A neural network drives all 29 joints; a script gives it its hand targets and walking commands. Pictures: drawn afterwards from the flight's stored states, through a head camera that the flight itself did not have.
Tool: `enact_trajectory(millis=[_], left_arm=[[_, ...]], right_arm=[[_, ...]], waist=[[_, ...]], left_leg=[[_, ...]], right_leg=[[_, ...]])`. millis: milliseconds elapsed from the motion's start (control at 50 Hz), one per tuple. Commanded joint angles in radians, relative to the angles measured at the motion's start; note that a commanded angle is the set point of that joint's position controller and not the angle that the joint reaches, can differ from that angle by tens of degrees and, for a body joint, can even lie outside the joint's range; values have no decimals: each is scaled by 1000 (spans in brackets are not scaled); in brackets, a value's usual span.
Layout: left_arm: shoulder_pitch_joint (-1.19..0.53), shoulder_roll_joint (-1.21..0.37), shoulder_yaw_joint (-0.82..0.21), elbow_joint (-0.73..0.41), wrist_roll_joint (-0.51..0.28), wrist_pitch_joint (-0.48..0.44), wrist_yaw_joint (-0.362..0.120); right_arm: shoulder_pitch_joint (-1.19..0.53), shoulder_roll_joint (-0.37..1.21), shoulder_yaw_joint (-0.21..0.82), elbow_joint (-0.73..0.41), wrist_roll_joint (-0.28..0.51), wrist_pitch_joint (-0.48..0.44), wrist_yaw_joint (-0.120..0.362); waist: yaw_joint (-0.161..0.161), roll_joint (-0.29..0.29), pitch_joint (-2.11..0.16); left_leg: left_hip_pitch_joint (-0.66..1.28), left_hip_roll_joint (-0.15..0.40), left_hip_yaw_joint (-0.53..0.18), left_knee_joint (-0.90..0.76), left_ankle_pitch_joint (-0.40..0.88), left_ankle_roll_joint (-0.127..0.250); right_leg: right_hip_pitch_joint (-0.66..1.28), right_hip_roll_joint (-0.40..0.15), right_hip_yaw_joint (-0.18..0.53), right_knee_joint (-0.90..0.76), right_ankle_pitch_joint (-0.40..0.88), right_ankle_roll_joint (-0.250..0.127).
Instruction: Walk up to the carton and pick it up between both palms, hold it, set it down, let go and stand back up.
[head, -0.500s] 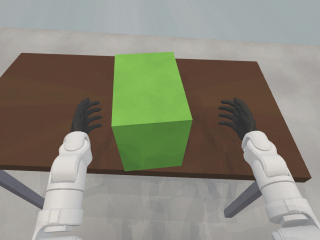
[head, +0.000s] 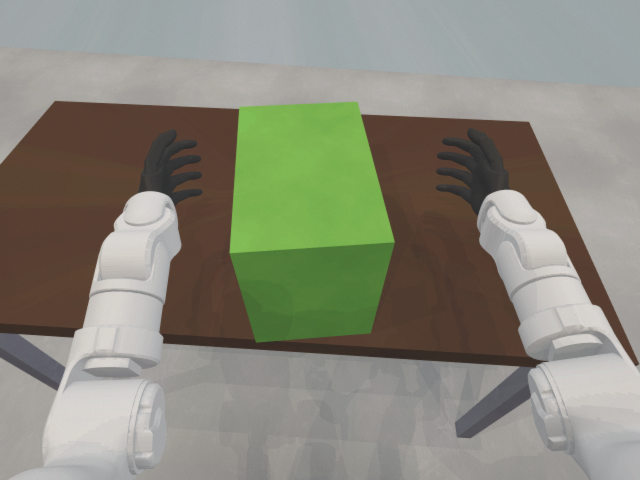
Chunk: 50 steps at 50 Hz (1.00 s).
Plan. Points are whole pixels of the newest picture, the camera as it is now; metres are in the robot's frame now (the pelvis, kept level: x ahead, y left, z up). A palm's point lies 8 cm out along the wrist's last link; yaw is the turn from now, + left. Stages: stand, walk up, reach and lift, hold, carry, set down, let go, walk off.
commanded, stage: reach and lift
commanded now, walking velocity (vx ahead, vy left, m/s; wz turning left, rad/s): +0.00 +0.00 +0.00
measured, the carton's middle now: (306, 222) +0.47 +0.03 +0.02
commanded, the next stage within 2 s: none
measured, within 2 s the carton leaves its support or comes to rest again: neither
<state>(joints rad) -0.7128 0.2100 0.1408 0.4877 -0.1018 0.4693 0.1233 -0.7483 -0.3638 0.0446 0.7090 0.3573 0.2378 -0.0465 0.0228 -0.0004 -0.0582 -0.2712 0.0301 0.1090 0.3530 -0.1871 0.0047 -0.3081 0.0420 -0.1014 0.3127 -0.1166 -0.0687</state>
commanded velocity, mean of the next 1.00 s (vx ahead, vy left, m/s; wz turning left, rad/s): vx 0.00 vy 0.00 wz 0.00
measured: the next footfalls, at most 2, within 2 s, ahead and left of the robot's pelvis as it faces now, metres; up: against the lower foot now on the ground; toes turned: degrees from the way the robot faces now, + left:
none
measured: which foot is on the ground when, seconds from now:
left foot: down 0.00-1.00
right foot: down 0.00-1.00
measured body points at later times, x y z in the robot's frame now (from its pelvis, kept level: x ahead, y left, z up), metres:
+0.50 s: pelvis +0.00 +0.00 +0.00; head +0.05 +0.00 +0.45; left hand +0.45 +0.21 +0.14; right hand +0.48 -0.18 +0.14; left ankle -0.01 +0.11 -0.75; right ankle +0.02 -0.07 -0.75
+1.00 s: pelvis +0.00 +0.00 -0.01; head +0.06 +0.00 +0.43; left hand +0.45 +0.20 +0.08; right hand +0.46 -0.17 +0.07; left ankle -0.01 +0.11 -0.75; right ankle +0.02 -0.07 -0.75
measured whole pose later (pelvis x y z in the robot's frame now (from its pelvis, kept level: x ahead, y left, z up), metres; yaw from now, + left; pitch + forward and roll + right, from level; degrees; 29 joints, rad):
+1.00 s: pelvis +0.00 +0.00 -0.01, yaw +1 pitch +17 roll +0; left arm -0.94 0.15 0.13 1.20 -0.06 -0.12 0.14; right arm -0.94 -0.25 -0.07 1.24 0.19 -0.10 -0.05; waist 0.05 0.00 -0.19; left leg -0.55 0.03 0.09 0.48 -0.22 0.00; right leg -0.57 0.04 -0.12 0.41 -0.14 -0.07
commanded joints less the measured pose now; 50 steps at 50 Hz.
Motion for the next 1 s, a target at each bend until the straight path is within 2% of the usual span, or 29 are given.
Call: enact_trajectory(millis=[0, 40, 80, 100, 120, 160, 200, 220, 260, 280, 320, 380, 400, 420, 440, 480, 560, 600, 640, 680, 700, 720, 780, 800, 820, 860, 880, 960, 980], left_arm=[[-462, 133, 24, -126, 18, -58, 0], [-516, 138, 36, -116, 11, -54, 4], [-573, 152, 16, -47, 6, -54, 7], [-597, 140, 11, -48, -6, -67, 16], [-619, 135, 2, -22, -4, -70, 26], [-682, 149, -32, -6, -26, -89, 42], [-653, 141, -38, 13, -23, -80, 38], [-642, 140, -32, 62, -10, -71, 31], [-665, 151, -19, 75, -7, -74, 22], [-676, 137, -12, 69, -10, -86, 24], [-664, 146, -3, 135, 0, -107, 14], [-649, 143, 15, 239, 27, -140, -5], [-617, 140, 21, 196, 38, -172, -2], [-633, 134, 21, 199, 47, -194, -3], [-617, 125, 20, 235, 58, -214, -5], [-609, 112, 32, 229, 64, -257, -9], [-654, 97, 0, 229, 70, -367, 7], [-650, 89, 14, 246, 62, -403, 12], [-652, 79, 12, 270, 76, -435, 16], [-674, 71, 13, 277, 67, -462, 22], [-668, 53, 5, 294, 66, -473, 22], [-663, 68, 14, 309, 63, -487, 23], [-631, 58, 15, 416, 71, -525, 19], [-636, 69, 16, 437, 76, -538, 14], [-655, 67, 16, 476, 71, -559, 18], [-658, 76, 27, 515, 59, -599, 12], [-685, 66, 6, 525, 46, -624, 16], [-690, 57, -16, 563, 34, -654, 18], [-683, 60, -13, 615, 22, -651, 12]], right_arm=[[-468, -161, -33, -114, 13, -40, -5], [-540, -162, -42, -98, 17, -45, -3], [-594, -192, -51, -8, 16, -41, 8], [-613, -195, -65, 3, 5, -47, 13], [-618, -193, -72, 22, 4, -45, 18], [-654, -196, -75, 40, 11, -51, 31], [-685, -213, -45, 66, 15, -49, 38], [-681, -212, -51, 98, 14, -47, 41], [-709, -197, -35, 124, 3, -46, 43], [-710, -184, -52, 105, -5, -47, 43], [-696, -166, -36, 142, -17, -49, 45], [-705, -140, -25, 198, -33, -63, 25], [-680, -111, -16, 174, -44, -78, 20], [-664, -96, -30, 222, -54, -85, 15], [-643, -99, -26, 235, -58, -101, 16], [-634, -72, -44, 185, -80, -142, 12], [-645, -52, -123, 181, -144, -213, 7], [-639, -36, -116, 154, -151, -232, 2], [-636, -26, -137, 204, -161, -252, -8], [-652, -39, -158, 215, -176, -282, -10], [-656, -50, -162, 213, -168, -298, -11], [-650, -49, -151, 207, -168, -307, -15], [-617, -12, -143, 318, -167, -321, -13], [-631, -26, -145, 328, -171, -327, -11], [-624, -21, -140, 356, -179, -334, -9], [-653, -12, -137, 329, -179, -357, -8], [-687, -3, -137, 314, -167, -372, -5], [-674, -21, -126, 399, -157, -390, 6], [-666, -1, -119, 422, -160, -385, 7]], waist=[[2, -48, -531], [15, -14, -543], [-9, -4, -502], [14, 14, -532], [9, 24, -560], [3, 59, -620], [-14, -3, -616], [10, 11, -594], [26, -17, -575], [10, -16, -592], [35, -42, -583], [22, -71, -520], [53, -62, -558], [16, -73, -544], [27, -30, -523], [33, -50, -567], [0, 8, -654], [2, -6, -666], [5, 22, -750], [-6, 18, -790], [-10, 29, -807], [20, 28, -815], [4, -26, -731], [27, -13, -710], [14, -8, -716], [33, -56, -715], [15, -55, -756], [32, 9, -764], [24, -34, -717]], left_leg=[[31, -25, -98, -6, 300, -3], [36, -27, -88, 0, 281, -13], [28, -18, -93, -11, 248, -22], [48, -15, -91, 2, 246, -21], [64, -11, -101, 10, 221, -18], [128, -5, -101, 38, 282, -32], [162, 1, -121, 66, 380, -43], [138, 5, -124, 59, 388, -42], [79, -4, -104, 44, 328, -31], [67, -14, -117, 34, 318, -29], [29, -11, -109, 16, 288, -14], [-55, -25, -96, -6, 250, -10], [-49, -24, -98, -4, 274, -7], [-50, -29, -98, -6, 292, -13], [-28, -26, -91, -7, 302, -23], [-41, -22, -91, -9, 300, -12], [-20, -23, -87, 26, 335, -36], [-41, -18, -87, 38, 328, -39], [-54, -25, -78, 62, 409, -51], [-23, -16, -82, 99, 479, -67], [-17, -14, -93, 101, 473, -67], [-10, -11, -85, 105, 463, -67], [-89, -13, -85, 98, 397, -57], [-120, -15, -91, 99, 365, -44], [-144, -8, -77, 97, 348, -54], [-205, -8, -86, 99, 309, -32], [-223, -6, -86, 99, 311, -47], [-174, -8, -89, 123, 349, -58], [-212, -5, -84, 113, 316, -47]], right_leg=[[413, -11, 138, 64, 457, 106], [373, -10, 136, 59, 419, 105], [334, -8, 117, 60, 358, 92], [320, -8, 131, 54, 314, 80], [267, -6, 110, 42, 253, 78], [189, 5, 86, 51, 268, 69], [191, 14, 84, 40, 306, 64], [217, 14, 99, 34, 315, 63], [240, 7, 96, 39, 302, 74], [267, 8, 104, 55, 333, 85], [322, -4, 113, 40, 357, 84], [390, -21, 122, 53, 377, 99], [422, -27, 135, 59, 419, 94], [419, -22, 126, 61, 452, 104], [396, -23, 131, 57, 436, 92], [440, -26, 134, 56, 438, 93], [345, -18, 112, 63, 408, 81], [351, -30, 134, 80, 420, 84], [360, -25, 124, 120, 530, 80], [301, -6, 101, 124, 522, 84], [296, -8, 108, 113, 512, 75], [282, -8, 108, 117, 504, 74], [278, -14, 108, 127, 451, 79], [271, -19, 115, 134, 428, 76], [267, -23, 116, 138, 408, 70], [292, -32, 127, 158, 393, 81], [284, -32, 116, 163, 389, 77], [207, -38, 117, 168, 376, 65], [218, -34, 118, 160, 344, 78]])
